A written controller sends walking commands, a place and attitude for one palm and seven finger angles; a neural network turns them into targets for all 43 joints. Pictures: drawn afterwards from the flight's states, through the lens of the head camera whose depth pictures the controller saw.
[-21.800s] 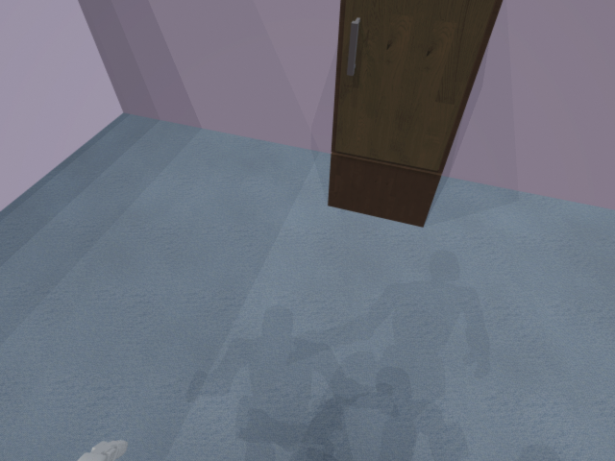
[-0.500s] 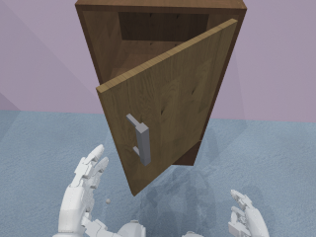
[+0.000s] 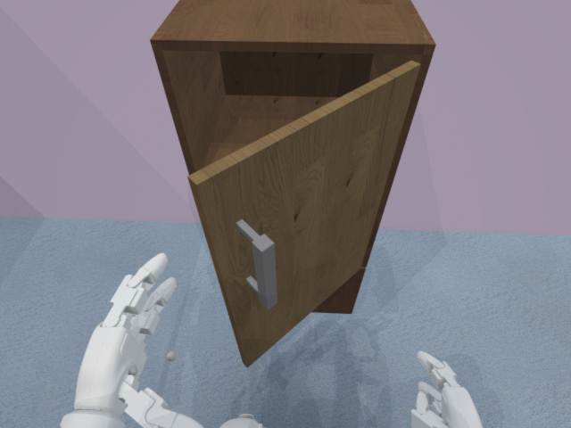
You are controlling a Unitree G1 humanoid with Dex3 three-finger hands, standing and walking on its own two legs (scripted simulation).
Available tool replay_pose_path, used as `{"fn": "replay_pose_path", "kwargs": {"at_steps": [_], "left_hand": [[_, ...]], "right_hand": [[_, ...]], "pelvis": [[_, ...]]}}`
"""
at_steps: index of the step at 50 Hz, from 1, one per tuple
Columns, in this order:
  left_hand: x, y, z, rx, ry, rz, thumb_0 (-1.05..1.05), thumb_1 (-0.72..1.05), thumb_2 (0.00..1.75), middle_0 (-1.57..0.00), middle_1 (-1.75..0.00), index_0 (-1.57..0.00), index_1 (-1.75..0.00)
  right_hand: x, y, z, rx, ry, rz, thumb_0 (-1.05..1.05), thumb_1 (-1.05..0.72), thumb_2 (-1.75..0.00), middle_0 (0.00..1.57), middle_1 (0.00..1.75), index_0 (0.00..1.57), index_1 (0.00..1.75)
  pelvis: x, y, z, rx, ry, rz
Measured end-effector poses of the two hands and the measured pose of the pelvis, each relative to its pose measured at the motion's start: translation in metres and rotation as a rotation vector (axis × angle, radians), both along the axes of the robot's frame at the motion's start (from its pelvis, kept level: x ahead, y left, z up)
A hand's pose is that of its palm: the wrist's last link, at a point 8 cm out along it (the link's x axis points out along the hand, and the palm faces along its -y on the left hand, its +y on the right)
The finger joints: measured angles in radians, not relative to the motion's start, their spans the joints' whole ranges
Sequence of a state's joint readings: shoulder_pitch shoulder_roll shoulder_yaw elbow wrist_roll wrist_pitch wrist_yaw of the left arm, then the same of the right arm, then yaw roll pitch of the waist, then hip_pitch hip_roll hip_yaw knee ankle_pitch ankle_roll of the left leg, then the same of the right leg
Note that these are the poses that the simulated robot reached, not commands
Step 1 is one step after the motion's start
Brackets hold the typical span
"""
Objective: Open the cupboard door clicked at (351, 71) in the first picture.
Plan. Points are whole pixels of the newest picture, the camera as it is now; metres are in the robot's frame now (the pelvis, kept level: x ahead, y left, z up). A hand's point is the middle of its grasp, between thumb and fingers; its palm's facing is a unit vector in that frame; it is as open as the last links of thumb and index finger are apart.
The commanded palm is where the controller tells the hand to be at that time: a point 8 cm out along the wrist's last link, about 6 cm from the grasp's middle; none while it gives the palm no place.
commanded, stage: draw the hand back to the body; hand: left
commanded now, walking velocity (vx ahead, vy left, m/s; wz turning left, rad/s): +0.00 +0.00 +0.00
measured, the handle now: (257, 266) +0.33 +0.06 +0.06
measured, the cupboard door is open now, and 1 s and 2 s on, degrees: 44 44 44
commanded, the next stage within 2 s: step back with the hand held close in 1.26 s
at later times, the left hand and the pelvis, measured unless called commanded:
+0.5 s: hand (82, 320) +0.20 +0.22 +0.15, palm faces +0.24 -0.90 -0.35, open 13.7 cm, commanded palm +0.16 +0.27 +0.18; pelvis +0.02 +0.02 +0.05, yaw -1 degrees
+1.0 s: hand out of the picture +0.22 +0.27 +0.23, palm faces +0.44 -0.81 -0.39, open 8.0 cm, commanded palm +0.17 +0.31 +0.24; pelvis +0.03 +0.01 +0.07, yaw -2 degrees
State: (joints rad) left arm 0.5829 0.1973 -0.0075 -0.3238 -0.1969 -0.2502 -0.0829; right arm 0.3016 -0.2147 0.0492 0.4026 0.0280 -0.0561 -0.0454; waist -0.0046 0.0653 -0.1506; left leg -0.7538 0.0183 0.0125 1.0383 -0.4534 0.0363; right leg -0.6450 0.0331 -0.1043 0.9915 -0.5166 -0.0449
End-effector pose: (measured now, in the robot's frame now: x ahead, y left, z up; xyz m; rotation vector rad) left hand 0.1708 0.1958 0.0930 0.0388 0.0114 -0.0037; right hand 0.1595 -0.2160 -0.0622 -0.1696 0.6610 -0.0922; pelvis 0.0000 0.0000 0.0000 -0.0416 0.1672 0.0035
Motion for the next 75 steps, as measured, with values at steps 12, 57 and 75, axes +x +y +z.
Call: {"fn": "replay_pose_path", "kwargs": {"at_steps": [12, 57, 75], "left_hand": [[0.001, 0.029, 0.034, 0.106, -0.003, 0.040, -0.01, -0.44, 0.32, -0.15, -0.30, -0.16, -0.30], [0.008, 0.101, 0.138, 0.388, -0.121, 0.412, 0.02, 0.86, 0.88, -0.21, -0.30, -0.21, -0.30], [0.011, 0.099, 0.155, 0.459, -0.193, 0.404, 0.02, 0.89, 0.89, -0.21, -0.30, -0.22, -0.30]], "right_hand": [[0.017, -0.003, 0.023, -0.036, -0.048, -0.008, 0.02, -0.90, -0.90, 0.21, 0.30, 0.20, 0.30], [0.029, -0.005, 0.055, -0.045, 0.023, 0.011, 0.02, -0.90, -0.90, 0.21, 0.30, 0.20, 0.30], [0.027, -0.013, 0.057, -0.033, 0.018, -0.006, 0.02, -0.90, -0.90, 0.21, 0.30, 0.20, 0.30]], "pelvis": [[0.011, 0.006, 0.016, 0.002, -0.045, -0.003], [0.024, 0.007, 0.069, 0.028, -0.245, -0.031], [0.018, -0.002, 0.070, 0.016, -0.220, -0.046]]}}
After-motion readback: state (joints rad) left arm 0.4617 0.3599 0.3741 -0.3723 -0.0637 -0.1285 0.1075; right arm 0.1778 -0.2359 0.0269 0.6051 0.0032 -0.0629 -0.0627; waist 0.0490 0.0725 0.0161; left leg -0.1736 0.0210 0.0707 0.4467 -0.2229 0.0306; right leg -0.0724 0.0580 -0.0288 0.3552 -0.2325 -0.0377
